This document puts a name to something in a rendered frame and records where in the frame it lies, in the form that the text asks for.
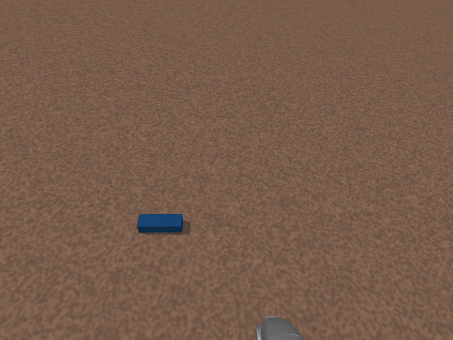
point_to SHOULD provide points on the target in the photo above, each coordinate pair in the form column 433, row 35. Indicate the carton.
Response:
column 160, row 223

